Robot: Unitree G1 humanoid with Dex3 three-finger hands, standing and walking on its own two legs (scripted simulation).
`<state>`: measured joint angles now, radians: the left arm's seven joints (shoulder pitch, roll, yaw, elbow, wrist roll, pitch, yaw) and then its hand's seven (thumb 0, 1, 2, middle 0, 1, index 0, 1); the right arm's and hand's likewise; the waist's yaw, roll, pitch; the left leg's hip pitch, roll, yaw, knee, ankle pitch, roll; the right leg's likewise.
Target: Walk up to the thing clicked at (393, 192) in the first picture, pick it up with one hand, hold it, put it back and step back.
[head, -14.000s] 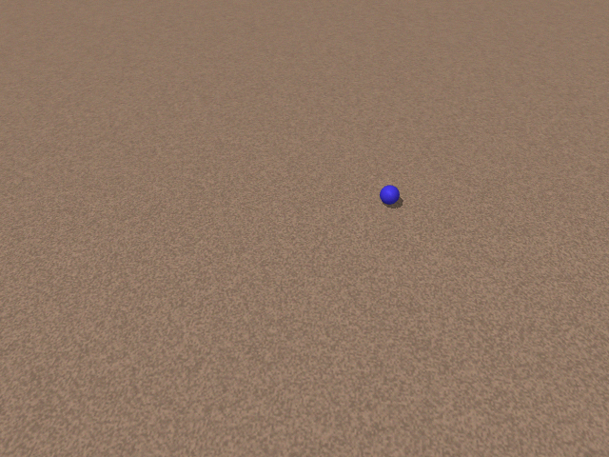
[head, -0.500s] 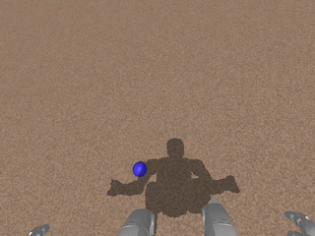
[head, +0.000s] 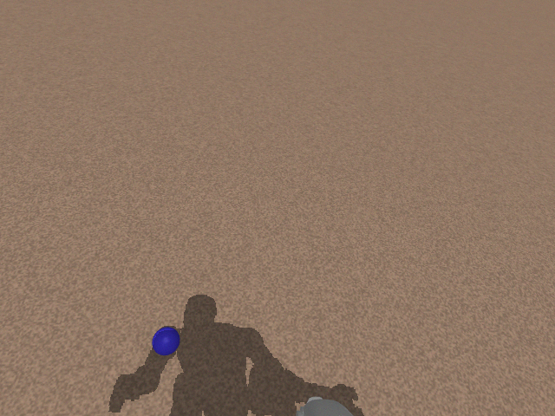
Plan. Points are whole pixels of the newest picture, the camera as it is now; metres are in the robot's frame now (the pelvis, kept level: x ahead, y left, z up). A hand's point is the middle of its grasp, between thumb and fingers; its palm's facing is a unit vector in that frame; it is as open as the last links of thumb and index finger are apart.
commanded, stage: walk up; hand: left
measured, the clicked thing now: (166, 341) +0.48 +0.28 -0.71
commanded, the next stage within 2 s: none
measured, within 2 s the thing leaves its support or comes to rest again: neither
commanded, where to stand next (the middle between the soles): +0.11 +0.01 m, yaw +4 degrees
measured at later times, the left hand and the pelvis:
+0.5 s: hand out of the picture +0.11 +0.31 -0.09, palm faces +0.04 -0.79 -0.62, open 7.4 cm; pelvis +0.07 -0.02 +0.00, yaw +4 degrees
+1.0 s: hand out of the picture +0.09 +0.25 -0.16, palm faces +0.03 -0.91 -0.41, open 7.4 cm; pelvis +0.02 -0.04 -0.03, yaw +4 degrees
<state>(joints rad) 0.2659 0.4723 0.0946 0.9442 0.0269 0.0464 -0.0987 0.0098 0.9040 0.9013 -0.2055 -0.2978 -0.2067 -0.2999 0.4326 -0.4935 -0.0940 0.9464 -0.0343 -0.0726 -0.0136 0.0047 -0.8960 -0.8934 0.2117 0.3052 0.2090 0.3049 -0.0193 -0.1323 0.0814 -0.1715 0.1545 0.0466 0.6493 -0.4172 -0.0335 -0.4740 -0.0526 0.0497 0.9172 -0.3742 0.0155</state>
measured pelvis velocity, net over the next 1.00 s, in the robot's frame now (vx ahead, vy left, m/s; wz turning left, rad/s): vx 0.02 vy -0.04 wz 0.06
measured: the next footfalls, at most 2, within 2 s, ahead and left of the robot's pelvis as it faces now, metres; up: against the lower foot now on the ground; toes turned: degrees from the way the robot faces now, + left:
right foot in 0.06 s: +0.12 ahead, -0.16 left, +0.00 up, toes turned -3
left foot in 0.56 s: +0.16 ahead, +0.15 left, +0.00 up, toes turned +4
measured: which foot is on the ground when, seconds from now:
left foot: down 0.00-0.08, up 0.10-0.54, down 0.56-0.98, up 1.00-1.00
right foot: up 0.00-0.04, down 0.06-0.60, up 0.62-0.92, down 0.94-1.00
